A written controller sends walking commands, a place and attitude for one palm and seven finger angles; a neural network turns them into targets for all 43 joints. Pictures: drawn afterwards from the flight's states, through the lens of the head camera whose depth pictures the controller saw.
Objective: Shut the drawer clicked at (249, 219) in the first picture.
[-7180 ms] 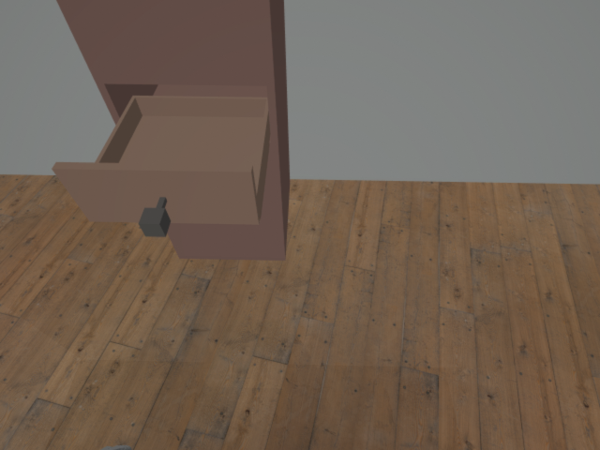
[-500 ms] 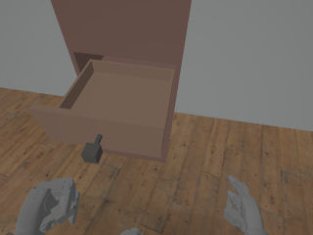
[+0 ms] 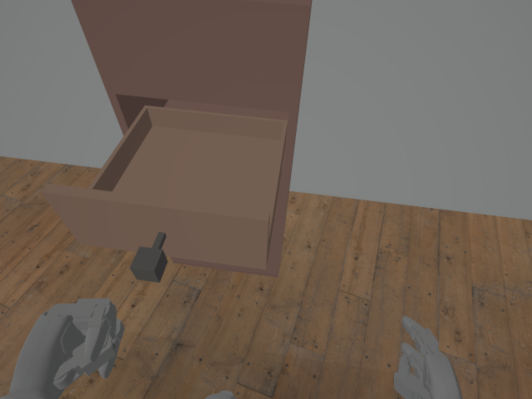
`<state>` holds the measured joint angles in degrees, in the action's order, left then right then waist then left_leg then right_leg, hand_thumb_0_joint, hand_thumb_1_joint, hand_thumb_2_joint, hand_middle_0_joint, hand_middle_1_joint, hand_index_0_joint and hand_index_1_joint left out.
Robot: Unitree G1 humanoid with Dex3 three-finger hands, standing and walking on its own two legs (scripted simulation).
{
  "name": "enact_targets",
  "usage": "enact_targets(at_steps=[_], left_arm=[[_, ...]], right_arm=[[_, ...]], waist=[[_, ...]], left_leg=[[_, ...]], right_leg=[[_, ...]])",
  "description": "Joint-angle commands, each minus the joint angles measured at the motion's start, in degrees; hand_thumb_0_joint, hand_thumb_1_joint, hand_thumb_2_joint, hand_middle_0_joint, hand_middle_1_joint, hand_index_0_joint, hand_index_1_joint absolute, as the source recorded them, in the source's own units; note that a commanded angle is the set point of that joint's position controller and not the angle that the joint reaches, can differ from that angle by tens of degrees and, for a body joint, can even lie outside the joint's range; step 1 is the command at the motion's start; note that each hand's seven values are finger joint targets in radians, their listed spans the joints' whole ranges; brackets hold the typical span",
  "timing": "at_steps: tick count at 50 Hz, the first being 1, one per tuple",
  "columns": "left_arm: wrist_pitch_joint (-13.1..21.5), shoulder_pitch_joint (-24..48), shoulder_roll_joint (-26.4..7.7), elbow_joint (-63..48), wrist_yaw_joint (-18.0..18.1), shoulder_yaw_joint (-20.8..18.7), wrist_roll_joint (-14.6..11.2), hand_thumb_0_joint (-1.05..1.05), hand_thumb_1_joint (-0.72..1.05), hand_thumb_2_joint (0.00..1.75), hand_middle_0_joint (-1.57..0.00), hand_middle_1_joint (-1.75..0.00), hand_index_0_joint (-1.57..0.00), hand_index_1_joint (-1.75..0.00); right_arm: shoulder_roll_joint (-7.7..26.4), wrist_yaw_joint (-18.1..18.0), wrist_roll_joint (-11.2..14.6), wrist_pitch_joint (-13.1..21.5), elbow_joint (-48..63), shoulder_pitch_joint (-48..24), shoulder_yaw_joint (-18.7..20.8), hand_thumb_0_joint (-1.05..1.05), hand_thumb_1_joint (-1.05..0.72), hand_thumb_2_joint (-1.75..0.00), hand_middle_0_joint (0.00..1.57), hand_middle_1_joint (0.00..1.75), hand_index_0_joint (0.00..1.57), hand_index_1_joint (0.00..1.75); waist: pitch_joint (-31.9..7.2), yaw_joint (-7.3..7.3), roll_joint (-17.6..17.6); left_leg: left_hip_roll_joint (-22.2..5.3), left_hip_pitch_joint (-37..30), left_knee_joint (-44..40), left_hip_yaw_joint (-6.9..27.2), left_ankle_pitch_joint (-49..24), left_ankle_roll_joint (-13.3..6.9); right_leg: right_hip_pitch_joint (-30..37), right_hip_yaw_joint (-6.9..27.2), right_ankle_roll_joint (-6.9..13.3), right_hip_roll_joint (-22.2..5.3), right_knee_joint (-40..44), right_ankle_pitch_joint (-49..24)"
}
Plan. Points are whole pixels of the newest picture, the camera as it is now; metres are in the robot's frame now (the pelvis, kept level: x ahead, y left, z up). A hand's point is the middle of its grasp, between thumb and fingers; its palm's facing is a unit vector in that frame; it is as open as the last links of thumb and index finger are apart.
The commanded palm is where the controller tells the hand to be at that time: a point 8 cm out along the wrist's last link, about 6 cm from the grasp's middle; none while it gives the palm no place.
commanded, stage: raise the hand and make a fist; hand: left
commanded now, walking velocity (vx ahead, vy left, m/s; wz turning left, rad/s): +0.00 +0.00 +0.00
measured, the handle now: (154, 254) +0.35 +0.22 -0.02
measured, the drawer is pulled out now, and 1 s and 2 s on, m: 0.30 0.30 0.29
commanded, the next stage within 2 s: bring the fist close to the handle in 0.06 s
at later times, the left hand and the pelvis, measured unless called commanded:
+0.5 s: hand (128, 341) +0.19 +0.19 +0.04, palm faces -0.07 -1.00 -0.05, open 3.3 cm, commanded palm +0.17 +0.25 +0.04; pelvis +0.00 +0.00 -0.01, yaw +0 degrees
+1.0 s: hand (154, 321) +0.23 +0.18 -0.01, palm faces -0.10 -0.99 -0.05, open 3.3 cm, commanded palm +0.22 +0.24 -0.01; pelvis -0.01 +0.00 -0.05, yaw -1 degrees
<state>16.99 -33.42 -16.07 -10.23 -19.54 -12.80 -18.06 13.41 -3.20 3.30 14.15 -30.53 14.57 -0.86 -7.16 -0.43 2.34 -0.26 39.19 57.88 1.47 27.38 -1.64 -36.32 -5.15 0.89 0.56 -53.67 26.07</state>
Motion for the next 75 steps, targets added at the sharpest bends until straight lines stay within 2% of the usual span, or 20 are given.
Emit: enact_targets(at_steps=[1, 8, 11, 13, 15, 17, 21, 23, 27, 31, 37, 44, 46, 49, 58, 61, 67, 68, 72, 75], left_arm=[[3.1, 0.0, -7.5, -10.4, 0.3, -5.4, -1.0, 0.00, 0.90, 0.90, -1.40, -1.60, -1.40, -1.60], [3.7, 0.7, -7.5, -11.3, -0.4, -5.8, -1.4, 0.00, 0.90, 0.90, -1.40, -1.60, -1.40, -1.60], [3.8, 4.0, -7.2, -6.4, -0.9, -5.7, -1.3, 0.00, 0.90, 0.90, -1.40, -1.60, -1.40, -1.60], [4.4, 3.1, -5.7, -6.3, -1.6, -4.2, -1.4, 0.00, 0.90, 0.90, -1.40, -1.60, -1.40, -1.60], [4.9, 3.7, -6.6, -7.4, -1.9, -4.3, -0.9, 0.00, 0.90, 0.90, -1.40, -1.60, -1.40, -1.60], [5.3, 5.9, -6.8, -6.6, -1.5, -4.4, -0.6, 0.00, 0.90, 0.90, -1.40, -1.60, -1.40, -1.60], [6.3, 6.2, -8.1, -5.6, -0.8, -5.9, -0.2, 0.00, 0.90, 0.90, -1.40, -1.60, -1.40, -1.60], [6.6, 6.0, -5.6, -5.6, -0.8, -3.3, 0.0, 0.00, 0.90, 0.90, -1.40, -1.60, -1.40, -1.60], [6.8, 10.1, -5.8, -3.4, -0.1, -2.6, 0.7, 0.00, 0.90, 0.90, -1.40, -1.60, -1.40, -1.60], [7.1, 11.1, -7.3, -1.7, 0.0, -4.1, 0.7, 0.00, 0.90, 0.90, -1.40, -1.60, -1.40, -1.60], [7.8, 15.3, -6.3, 0.0, 0.3, -2.5, 0.8, 0.00, 0.90, 0.90, -1.40, -1.60, -1.40, -1.60], [8.5, 16.9, -6.5, 1.9, 0.0, -2.5, 0.7, 0.00, 0.90, 0.90, -1.40, -1.60, -1.40, -1.60], [8.7, 19.8, -8.0, 3.5, 0.3, -3.8, 0.9, 0.00, 0.90, 0.90, -1.40, -1.60, -1.40, -1.60], [9.5, 23.0, -7.4, 3.7, 0.3, -3.1, 1.0, 0.00, 0.90, 0.90, -1.40, -1.60, -1.40, -1.60], [10.0, 28.5, -8.4, 8.8, -0.9, -3.8, 0.7, 0.00, 0.90, 0.90, -1.40, -1.60, -1.40, -1.60], [9.9, 25.0, -9.5, 5.9, -0.9, -5.1, 0.0, 0.00, 0.90, 0.90, -1.40, -1.60, -1.40, -1.60], [8.4, 24.1, -9.1, 6.6, 0.1, -5.4, 0.2, 0.00, 0.90, 0.90, -1.40, -1.60, -1.40, -1.60], [8.6, 24.7, -9.3, 5.9, 0.2, -5.3, 0.2, 0.00, 0.90, 0.90, -1.40, -1.60, -1.40, -1.60], [9.1, 27.3, -7.8, 6.6, 0.3, -3.0, 0.6, 0.00, 0.90, 0.90, -1.40, -1.60, -1.40, -1.60], [9.4, 27.6, -9.3, 6.5, 0.0, -4.3, 0.5, 0.00, 0.90, 0.90, -1.40, -1.60, -1.40, -1.60]], right_arm=[[6.7, -0.3, -0.1, 4.2, 9.9, -6.0, 2.9, 0.00, -0.90, -0.90, 0.20, 0.30, 0.20, 0.30], [6.6, -0.5, -0.1, 4.4, 10.1, -5.5, 3.0, 0.00, -0.90, -0.90, 0.20, 0.30, 0.20, 0.30], [7.2, -0.7, -0.4, 4.0, 8.7, -5.6, 2.9, 0.00, -0.90, -0.90, 0.20, 0.30, 0.20, 0.30], [7.1, -0.5, -0.4, 4.2, 9.2, -5.3, 3.1, 0.00, -0.90, -0.90, 0.20, 0.30, 0.20, 0.30], [7.3, -0.3, -0.6, 4.3, 9.3, -4.9, 3.2, 0.00, -0.90, -0.90, 0.20, 0.30, 0.20, 0.30], [7.3, -0.2, -0.8, 3.9, 8.9, -4.6, 3.2, 0.00, -0.90, -0.90, 0.20, 0.30, 0.20, 0.30], [7.3, -0.1, -1.1, 3.4, 8.8, -5.1, 3.5, 0.00, -0.90, -0.90, 0.20, 0.30, 0.20, 0.30], [7.0, 0.1, -1.0, 3.1, 9.5, -4.9, 3.4, 0.00, -0.90, -0.90, 0.20, 0.30, 0.20, 0.30], [7.6, -0.1, -1.3, 2.3, 9.3, -4.6, 3.3, 0.00, -0.90, -0.90, 0.20, 0.30, 0.20, 0.30], [7.9, -0.1, -1.3, 1.9, 9.4, -4.8, 3.4, 0.00, -0.90, -0.90, 0.20, 0.30, 0.20, 0.30], [8.1, -0.1, -1.6, 1.1, 9.3, -4.2, 3.2, 0.00, -0.90, -0.90, 0.20, 0.30, 0.20, 0.30], [8.4, 0.2, -1.6, 0.4, 9.4, -3.9, 3.5, 0.00, -0.90, -0.90, 0.20, 0.30, 0.20, 0.30], [8.7, 0.1, -1.7, -0.1, 8.8, -3.8, 3.4, 0.00, -0.90, -0.90, 0.20, 0.30, 0.20, 0.30], [8.9, 0.1, -1.9, -0.2, 8.6, -3.3, 3.4, 0.00, -0.90, -0.90, 0.20, 0.30, 0.20, 0.30], [9.5, 0.4, -1.9, -1.2, 7.8, -3.2, 3.4, 0.00, -0.90, -0.90, 0.20, 0.30, 0.20, 0.30], [9.4, 0.7, -1.8, -1.4, 8.8, -3.3, 3.6, 0.00, -0.90, -0.90, 0.20, 0.30, 0.20, 0.30], [9.2, 0.7, -1.6, -2.6, 8.5, -3.3, 3.8, 0.00, -0.90, -0.90, 0.20, 0.30, 0.20, 0.30], [9.3, 0.7, -1.6, -2.7, 8.6, -3.5, 3.7, 0.00, -0.90, -0.90, 0.20, 0.30, 0.20, 0.30], [9.5, 0.4, -1.6, -2.8, 8.6, -3.2, 3.5, 0.00, -0.90, -0.90, 0.20, 0.30, 0.20, 0.30], [9.6, 0.3, -1.6, -2.8, 8.7, -2.9, 3.4, 0.00, -0.90, -0.90, 0.20, 0.30, 0.20, 0.30]], waist=[[-4.8, 0.36, 0.2], [-6.7, 0.44, 1.6], [-3.6, -0.78, -1.3], [-4.7, -0.52, -0.1], [-7.3, -0.30, 1.7], [-7.1, -0.80, 0.5], [-8.6, -0.13, -0.3], [-8.7, -0.35, 1.4], [-8.7, -1.02, 0.4], [-10.7, -0.43, 0.0], [-11.8, -1.09, 0.6], [-15.2, -0.71, 1.4], [-14.4, -1.12, 0.0], [-16.0, -1.32, 2.0], [-18.4, -1.84, 1.2], [-22.5, -0.24, 2.2], [-20.5, -1.01, 0.0], [-19.8, -1.07, 1.2], [-17.9, -2.40, -0.1], [-18.6, -1.91, 0.9]], left_leg=[[0.3, -4.2, -10.0, 1.9, -11.6, 0.3], [0.5, -5.4, -9.9, 1.5, -11.7, 0.2], [0.5, -3.0, -8.7, 1.8, -10.5, 0.1], [0.6, -3.4, -8.3, 1.7, -11.0, 0.2], [0.7, -4.0, -7.6, 1.6, -12.9, 0.2], [0.6, -3.0, -6.8, 1.7, -12.7, 0.2], [0.5, -1.2, -5.5, 1.7, -13.0, 0.2], [0.6, -1.4, -5.3, 1.5, -12.8, 0.4], [0.4, 1.1, -4.1, 1.9, -10.1, 0.2], [0.3, 2.7, -2.8, 1.9, -10.1, 0.3], [0.3, 4.9, -1.1, 2.0, -9.0, 0.3], [0.2, 6.4, 0.8, 2.0, -10.0, 0.3], [0.2, 8.6, 1.9, 2.1, -8.8, 0.2], [0.1, 8.3, 2.8, 2.1, -9.2, 0.4], [0.1, 11.7, 6.3, 1.7, -9.4, 0.1], [0.1, 10.0, 5.8, 1.8, -12.5, 0.1], [0.1, 11.5, 6.0, 1.5, -11.1, 0.0], [0.1, 11.5, 5.8, 1.6, -10.3, 0.1], [0.1, 12.2, 6.2, 1.7, -8.2, -0.2], [0.1, 12.0, 6.0, 1.7, -7.6, -0.1]], right_leg=[[3.5, 2.0, 0.6, 0.6, 9.1, -6.6], [3.8, 2.4, 0.5, 0.4, 9.3, -6.6], [1.6, 2.3, 0.4, 0.7, 9.0, -5.5], [1.1, 2.2, 0.4, 0.6, 8.2, -6.3], [1.2, 2.1, 0.5, 0.5, 6.9, -8.5], [0.1, 1.9, 0.5, 0.7, 6.0, -8.3], [-0.2, 2.1, 0.7, 0.7, 4.5, -8.1], [-1.5, 1.7, 0.7, 0.6, 3.7, -8.2], [-4.6, 1.7, 0.6, 0.7, 2.4, -5.1], [-5.0, 1.9, 0.8, 0.7, 1.0, -4.9], [-7.9, 1.9, 0.7, 0.6, -1.0, -3.6], [-9.3, 2.0, 0.8, 0.6, -3.5, -4.7], [-10.8, 2.1, 0.8, 0.8, -4.3, -3.4], [-12.5, 2.1, 0.9, 0.7, -5.5, -3.8], [-14.9, 2.9, 0.7, 0.6, -8.0, -4.7], [-12.1, 3.0, 1.0, 0.7, -8.5, -7.3], [-12.5, 2.9, 0.5, 0.7, -7.8, -6.6], [-12.9, 2.9, 0.6, 0.6, -7.7, -5.8], [-14.9, 2.8, 0.5, 0.7, -7.3, -3.8], [-14.4, 3.0, 0.7, 0.6, -7.0, -2.9]])
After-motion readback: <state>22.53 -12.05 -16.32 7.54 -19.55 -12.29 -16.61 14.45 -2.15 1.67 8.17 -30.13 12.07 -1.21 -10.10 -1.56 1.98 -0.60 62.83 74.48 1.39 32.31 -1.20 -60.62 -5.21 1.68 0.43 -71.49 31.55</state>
